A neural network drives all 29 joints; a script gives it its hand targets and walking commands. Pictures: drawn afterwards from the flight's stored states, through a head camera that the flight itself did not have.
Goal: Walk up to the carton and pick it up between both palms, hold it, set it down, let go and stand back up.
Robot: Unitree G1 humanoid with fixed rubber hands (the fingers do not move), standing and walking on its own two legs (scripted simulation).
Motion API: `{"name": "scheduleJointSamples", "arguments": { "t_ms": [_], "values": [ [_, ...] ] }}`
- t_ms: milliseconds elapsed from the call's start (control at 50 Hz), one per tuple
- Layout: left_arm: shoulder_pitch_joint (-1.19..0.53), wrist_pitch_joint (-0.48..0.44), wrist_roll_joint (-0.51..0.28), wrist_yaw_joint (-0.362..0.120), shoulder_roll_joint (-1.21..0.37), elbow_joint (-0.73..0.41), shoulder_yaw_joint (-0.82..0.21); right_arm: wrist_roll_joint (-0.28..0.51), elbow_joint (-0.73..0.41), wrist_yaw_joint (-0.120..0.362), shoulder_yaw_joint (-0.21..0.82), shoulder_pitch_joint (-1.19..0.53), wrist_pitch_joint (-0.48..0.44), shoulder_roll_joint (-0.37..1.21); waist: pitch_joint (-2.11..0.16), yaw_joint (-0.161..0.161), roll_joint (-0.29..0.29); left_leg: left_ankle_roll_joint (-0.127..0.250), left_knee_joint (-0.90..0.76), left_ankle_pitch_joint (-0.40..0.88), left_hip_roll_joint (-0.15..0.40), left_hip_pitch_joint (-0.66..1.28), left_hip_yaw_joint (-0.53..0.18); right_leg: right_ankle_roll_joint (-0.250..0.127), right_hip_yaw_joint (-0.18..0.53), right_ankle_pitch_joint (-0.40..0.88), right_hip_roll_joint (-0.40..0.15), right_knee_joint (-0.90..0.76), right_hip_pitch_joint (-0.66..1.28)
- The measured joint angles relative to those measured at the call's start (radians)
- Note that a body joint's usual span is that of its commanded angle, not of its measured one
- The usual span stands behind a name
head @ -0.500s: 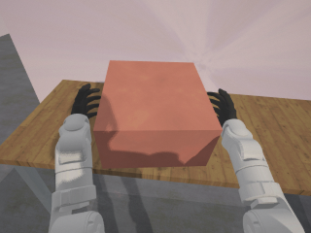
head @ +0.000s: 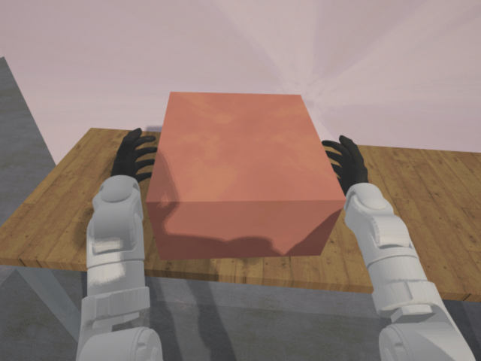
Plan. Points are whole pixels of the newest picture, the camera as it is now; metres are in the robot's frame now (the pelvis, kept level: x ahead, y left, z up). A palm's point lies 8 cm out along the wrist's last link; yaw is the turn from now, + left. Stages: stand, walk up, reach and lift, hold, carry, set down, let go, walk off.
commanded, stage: hold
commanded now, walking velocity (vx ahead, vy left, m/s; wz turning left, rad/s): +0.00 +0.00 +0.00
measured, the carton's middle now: (239, 167) +0.44 +0.00 +0.13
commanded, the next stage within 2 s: set down in 0.34 s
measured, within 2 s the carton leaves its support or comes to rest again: neither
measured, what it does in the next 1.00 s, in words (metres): stands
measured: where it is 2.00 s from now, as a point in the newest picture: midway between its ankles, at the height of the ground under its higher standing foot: outside the picture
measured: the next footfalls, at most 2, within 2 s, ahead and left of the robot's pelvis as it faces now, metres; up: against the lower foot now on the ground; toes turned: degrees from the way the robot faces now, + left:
none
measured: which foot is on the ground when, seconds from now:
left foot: down 0.00-1.00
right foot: down 0.00-1.00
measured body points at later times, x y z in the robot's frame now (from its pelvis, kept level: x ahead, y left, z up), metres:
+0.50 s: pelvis +0.00 +0.00 +0.00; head -0.04 +0.02 +0.45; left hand +0.37 +0.19 +0.18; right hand +0.36 -0.18 +0.17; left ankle +0.05 +0.09 -0.75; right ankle +0.00 -0.10 -0.75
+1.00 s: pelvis +0.02 -0.02 +0.00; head +0.00 +0.00 +0.45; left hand +0.39 +0.17 +0.15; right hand +0.38 -0.20 +0.12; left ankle +0.05 +0.09 -0.75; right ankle +0.00 -0.10 -0.75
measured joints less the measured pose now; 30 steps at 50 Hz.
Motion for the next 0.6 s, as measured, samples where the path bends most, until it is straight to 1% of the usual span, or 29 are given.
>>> {"name": "scheduleJointSamples", "arguments": {
  "t_ms": [140,240,360,420,480,600],
  "values": [
    [0.04,0.018,0.001,-0.006,-0.004,-0.042,0.002,0.021,-0.022,-0.008,0.019,0.015,0.019,0.001,0.01,0.006,-0.008,-0.003,0.008,-0.011,0.002,0.015,0.001,-0.002,0.001,-0.007,0.002,0.001,0.018],
    [0.048,0.026,-0.005,-0.006,0.003,-0.061,-0.002,0.017,-0.038,-0.008,0.013,0.021,0.025,0.01,0.018,0.011,-0.007,-0.004,0.011,-0.008,0.002,0.004,-0.005,-0.003,-0.005,-0.006,0.002,0.003,0.009],
    [0.041,0.023,-0.019,-0.002,0.014,-0.067,-0.011,0.004,-0.062,-0.007,-0.002,0.022,0.027,0.019,0.016,0.005,0.003,-0.003,0.012,-0.001,0.0,-0.017,-0.014,-0.003,-0.014,-0.001,0.001,0.002,-0.007],
    [0.029,0.016,-0.022,-0.002,0.017,-0.052,-0.011,0.0,-0.066,-0.007,-0.012,0.02,0.029,0.023,0.01,0.0,0.007,-0.002,0.011,0.001,-0.001,-0.022,-0.016,-0.003,-0.016,-0.001,0.0,0.005,-0.013],
    [0.01,-0.008,-0.028,-0.006,0.019,-0.016,-0.004,-0.01,-0.065,-0.01,-0.031,0.016,0.024,0.033,0.002,-0.007,0.011,0.0,0.015,0.0,-0.003,-0.024,-0.017,-0.002,-0.017,-0.008,-0.003,0.018,-0.019],
    [-0.041,-0.092,-0.008,-0.022,0.005,0.077,0.025,-0.07,-0.029,0.005,-0.09,0.009,-0.038,0.064,-0.015,-0.005,0.014,0.0,0.007,0.0,-0.007,-0.012,-0.012,-0.002,-0.012,-0.02,-0.008,0.035,-0.02]
  ]
}}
